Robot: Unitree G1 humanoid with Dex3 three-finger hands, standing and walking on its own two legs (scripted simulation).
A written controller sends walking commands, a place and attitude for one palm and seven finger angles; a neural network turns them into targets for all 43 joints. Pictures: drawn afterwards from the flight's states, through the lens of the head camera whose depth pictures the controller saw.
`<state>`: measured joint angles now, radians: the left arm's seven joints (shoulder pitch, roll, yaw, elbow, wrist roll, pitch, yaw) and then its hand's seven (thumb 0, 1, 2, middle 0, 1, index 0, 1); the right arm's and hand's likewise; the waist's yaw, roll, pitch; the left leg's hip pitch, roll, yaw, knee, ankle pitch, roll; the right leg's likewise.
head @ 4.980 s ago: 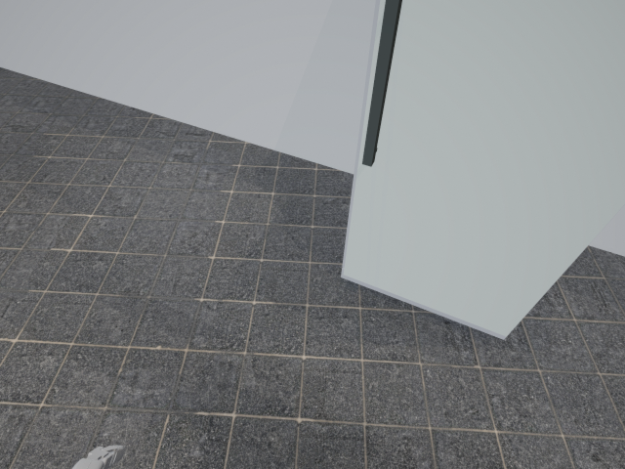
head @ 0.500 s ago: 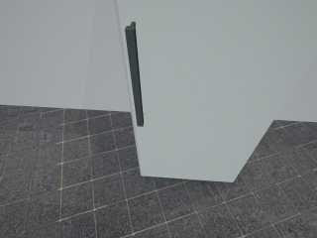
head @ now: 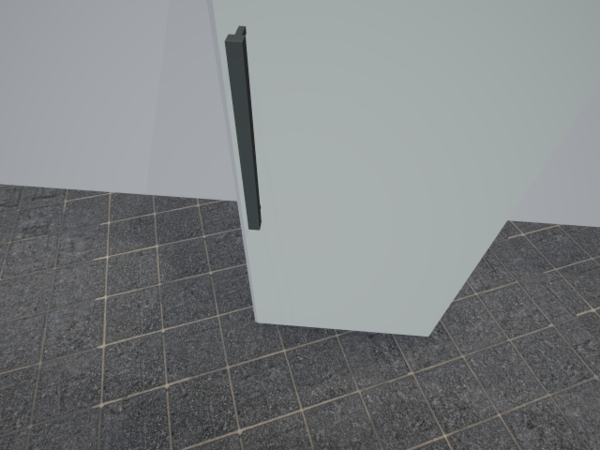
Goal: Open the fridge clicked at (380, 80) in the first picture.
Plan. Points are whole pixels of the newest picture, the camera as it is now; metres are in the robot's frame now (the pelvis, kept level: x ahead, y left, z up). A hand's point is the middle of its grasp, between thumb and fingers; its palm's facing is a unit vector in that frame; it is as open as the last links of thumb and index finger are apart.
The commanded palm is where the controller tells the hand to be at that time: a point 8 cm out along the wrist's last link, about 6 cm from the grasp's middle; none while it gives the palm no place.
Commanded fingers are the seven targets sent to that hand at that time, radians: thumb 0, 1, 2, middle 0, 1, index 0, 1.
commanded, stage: come to a stop and stand still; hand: left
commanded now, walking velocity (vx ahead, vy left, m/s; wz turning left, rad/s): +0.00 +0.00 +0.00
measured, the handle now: (249, 146) +0.59 +0.12 +0.08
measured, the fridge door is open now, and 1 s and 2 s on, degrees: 0 0 0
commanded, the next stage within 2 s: look again from close up in 0.40 s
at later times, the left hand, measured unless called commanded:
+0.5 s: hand out of the picture +0.07 +0.23 -0.17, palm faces +0.06 -0.97 -0.26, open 7.4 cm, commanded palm none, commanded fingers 0.00 0.90 0.90 -0.20 -0.30 -0.20 -0.30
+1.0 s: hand out of the picture -0.06 +0.21 -0.18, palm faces +0.05 -0.98 -0.18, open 7.4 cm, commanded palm none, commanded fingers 0.00 0.90 0.90 -0.20 -0.30 -0.20 -0.30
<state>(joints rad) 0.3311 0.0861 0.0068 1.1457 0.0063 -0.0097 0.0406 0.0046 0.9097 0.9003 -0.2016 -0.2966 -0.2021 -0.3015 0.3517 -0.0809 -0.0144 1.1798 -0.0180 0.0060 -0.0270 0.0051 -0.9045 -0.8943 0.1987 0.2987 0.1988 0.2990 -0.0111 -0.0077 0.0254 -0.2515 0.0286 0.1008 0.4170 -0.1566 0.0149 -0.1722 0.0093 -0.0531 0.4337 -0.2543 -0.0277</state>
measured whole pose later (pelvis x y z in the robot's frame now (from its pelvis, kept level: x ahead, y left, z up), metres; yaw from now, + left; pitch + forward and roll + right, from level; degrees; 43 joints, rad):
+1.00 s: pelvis -0.02 +0.04 +0.00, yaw +2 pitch -2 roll -1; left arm 0.39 0.17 -0.01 1.07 0.02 0.00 0.04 0.01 0.91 0.90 -0.20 -0.30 -0.20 -0.30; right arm 0.31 -0.16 -0.01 1.10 -0.02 0.02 0.00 0.01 -0.90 -0.89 0.20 0.30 0.20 0.30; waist 0.00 -0.01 0.02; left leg -0.26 -0.02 0.10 0.41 -0.13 0.07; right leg -0.16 -0.04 -0.06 0.42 -0.22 0.03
